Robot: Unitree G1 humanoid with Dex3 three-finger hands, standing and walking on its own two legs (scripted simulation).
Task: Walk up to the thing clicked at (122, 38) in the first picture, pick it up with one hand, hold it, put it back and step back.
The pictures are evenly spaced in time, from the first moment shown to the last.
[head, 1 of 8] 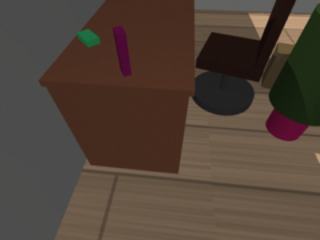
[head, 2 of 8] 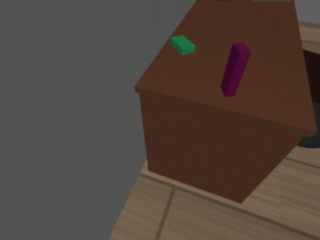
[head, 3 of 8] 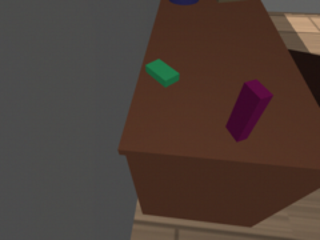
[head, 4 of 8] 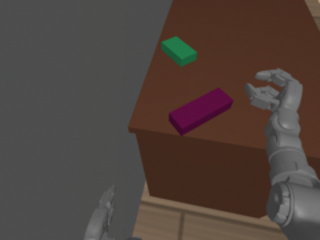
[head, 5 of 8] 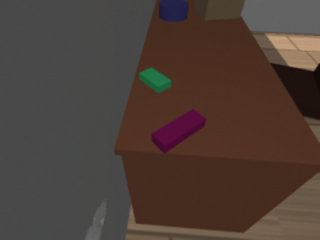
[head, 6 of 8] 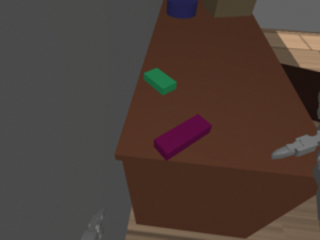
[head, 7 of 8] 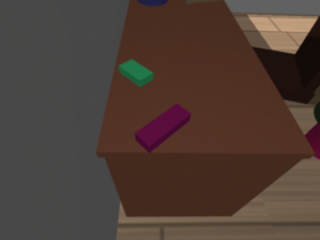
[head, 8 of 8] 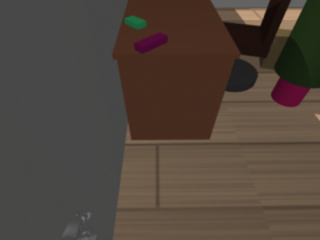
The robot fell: no
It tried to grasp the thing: yes
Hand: right
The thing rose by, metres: 0.00
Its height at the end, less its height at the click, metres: -0.07
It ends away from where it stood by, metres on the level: 0.16
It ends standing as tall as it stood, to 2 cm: no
